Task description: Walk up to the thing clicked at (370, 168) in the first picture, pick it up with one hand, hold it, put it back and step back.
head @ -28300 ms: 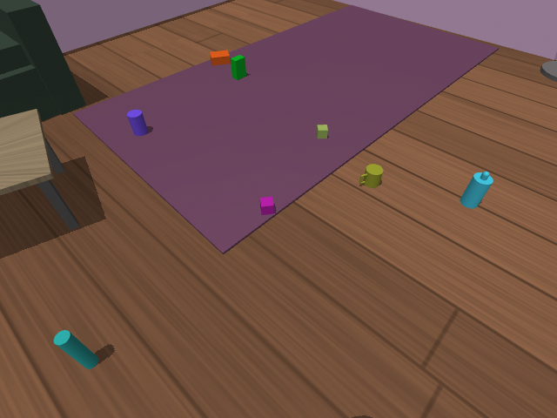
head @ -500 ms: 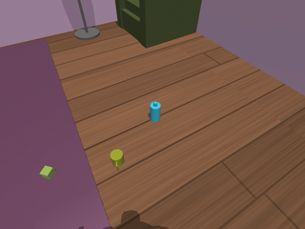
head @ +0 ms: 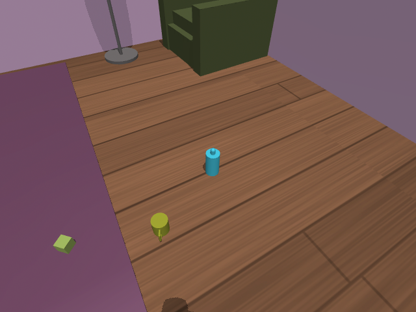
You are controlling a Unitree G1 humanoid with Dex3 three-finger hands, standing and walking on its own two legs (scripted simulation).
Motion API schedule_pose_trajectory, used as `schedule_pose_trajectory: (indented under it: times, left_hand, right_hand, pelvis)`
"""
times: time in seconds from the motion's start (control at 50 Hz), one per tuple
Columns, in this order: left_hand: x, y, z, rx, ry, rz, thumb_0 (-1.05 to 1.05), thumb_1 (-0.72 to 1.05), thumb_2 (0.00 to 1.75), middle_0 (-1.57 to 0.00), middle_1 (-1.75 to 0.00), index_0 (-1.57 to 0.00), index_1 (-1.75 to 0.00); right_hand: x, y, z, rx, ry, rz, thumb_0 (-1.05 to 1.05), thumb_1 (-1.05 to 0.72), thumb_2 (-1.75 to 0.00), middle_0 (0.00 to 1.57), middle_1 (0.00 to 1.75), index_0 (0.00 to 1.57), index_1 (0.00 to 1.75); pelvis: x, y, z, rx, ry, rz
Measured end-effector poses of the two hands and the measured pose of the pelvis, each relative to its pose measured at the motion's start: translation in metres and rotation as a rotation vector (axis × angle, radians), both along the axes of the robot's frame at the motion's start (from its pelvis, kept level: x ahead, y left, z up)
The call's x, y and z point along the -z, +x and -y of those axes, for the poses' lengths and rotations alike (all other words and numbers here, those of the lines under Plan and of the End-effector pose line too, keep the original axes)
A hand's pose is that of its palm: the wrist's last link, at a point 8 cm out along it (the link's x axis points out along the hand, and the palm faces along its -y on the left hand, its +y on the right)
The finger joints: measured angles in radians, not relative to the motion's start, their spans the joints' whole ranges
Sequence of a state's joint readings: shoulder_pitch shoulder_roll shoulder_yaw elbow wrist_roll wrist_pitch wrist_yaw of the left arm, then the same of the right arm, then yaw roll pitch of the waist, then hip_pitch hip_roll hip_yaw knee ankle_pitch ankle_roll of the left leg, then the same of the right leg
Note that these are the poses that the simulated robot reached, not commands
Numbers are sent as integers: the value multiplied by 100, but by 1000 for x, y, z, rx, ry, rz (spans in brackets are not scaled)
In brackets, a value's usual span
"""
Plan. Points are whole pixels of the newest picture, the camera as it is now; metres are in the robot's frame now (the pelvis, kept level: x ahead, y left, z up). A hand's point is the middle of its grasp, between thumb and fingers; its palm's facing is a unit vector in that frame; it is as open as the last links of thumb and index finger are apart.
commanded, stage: walk up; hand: left
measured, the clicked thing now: (160, 227) +0.69 +0.25 -0.73
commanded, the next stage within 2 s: stand in 2.00 s
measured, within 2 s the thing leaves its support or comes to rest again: neither
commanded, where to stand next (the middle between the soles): +0.34 -0.02 m, yaw +5 degrees
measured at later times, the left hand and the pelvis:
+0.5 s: hand out of the picture +0.14 +0.23 -0.13, palm faces -0.04 -0.91 -0.40, open 7.4 cm; pelvis +0.02 -0.03 +0.01, yaw -3 degrees
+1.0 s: hand out of the picture +0.10 +0.22 -0.14, palm faces -0.06 -0.93 -0.37, open 7.4 cm; pelvis +0.01 -0.02 +0.01, yaw -4 degrees
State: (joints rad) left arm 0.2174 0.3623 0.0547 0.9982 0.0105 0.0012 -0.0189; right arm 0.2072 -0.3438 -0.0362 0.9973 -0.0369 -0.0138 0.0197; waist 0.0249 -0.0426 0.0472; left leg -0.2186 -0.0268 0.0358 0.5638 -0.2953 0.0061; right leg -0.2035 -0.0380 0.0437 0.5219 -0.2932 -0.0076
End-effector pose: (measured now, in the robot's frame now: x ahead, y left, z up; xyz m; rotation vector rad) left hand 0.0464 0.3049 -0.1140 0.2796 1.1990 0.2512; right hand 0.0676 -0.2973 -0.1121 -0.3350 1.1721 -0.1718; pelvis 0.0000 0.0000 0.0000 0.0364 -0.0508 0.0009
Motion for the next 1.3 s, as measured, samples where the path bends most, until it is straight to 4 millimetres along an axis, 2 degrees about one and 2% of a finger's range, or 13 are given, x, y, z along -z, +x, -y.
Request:
schedule_pose_trajectory:
  times: [0.1,0.18,0.32,0.42,0.56,0.72,0.84,0.96,1.14,1.3]
  left_hand:
    - [1,22,-2,28,3,-4,1,91,90,-20,-30,-20,-30]
    - [-4,40,0,52,15,-4,1,91,90,-20,-30,-20,-30]
    - [-15,70,11,86,48,32,1,91,90,-20,-30,-20,-30]
    - [-20,81,24,103,61,48,1,91,90,-20,-30,-20,-30]
    - [-21,79,43,116,62,39,1,91,90,-20,-30,-20,-30]
    - [-17,60,54,111,49,-2,1,91,90,-20,-30,-21,-30]
    - [-14,49,51,98,36,-23,1,91,90,-20,-30,-21,-30]
    - [-13,45,41,95,27,-25,1,91,90,-20,-30,-21,-30]
    - [-12,60,24,112,20,-3,1,91,90,-20,-30,-21,-30]
    - [-12,73,19,126,28,-7,1,91,90,-20,-30,-20,-30]
  right_hand:
    - [0,10,-11,16,21,-7,0,-90,-90,20,30,20,30]
    - [0,24,-12,36,35,17,0,-90,-90,20,30,20,30]
    - [3,46,1,63,46,58,0,-90,-90,20,30,20,30]
    - [3,51,16,75,48,67,0,-90,-90,20,30,20,30]
    - [5,42,37,91,46,41,0,-90,-90,20,30,20,30]
    - [9,18,47,104,39,-22,0,-90,-90,20,30,20,30]
    - [10,0,41,114,44,-58,0,-90,-90,20,30,20,30]
    - [8,-12,28,124,45,-66,0,-90,-90,20,30,20,30]
    - [6,-19,8,136,47,-63,0,-90,-90,20,30,20,30]
    - [5,-10,5,148,46,-48,0,-90,-90,20,30,20,30]
  pelvis:
    - [-3,11,-1,19,1,-5]
    - [-5,18,1,28,3,-9]
    - [-6,24,10,36,10,-6]
    - [-6,25,21,42,14,-4]
    - [-7,22,36,49,15,-1]
    - [-8,14,41,54,10,-1]
    - [-9,9,37,58,8,1]
    - [-10,7,27,66,7,4]
    - [-10,11,12,81,6,-3]
    - [-10,18,10,89,9,-7]
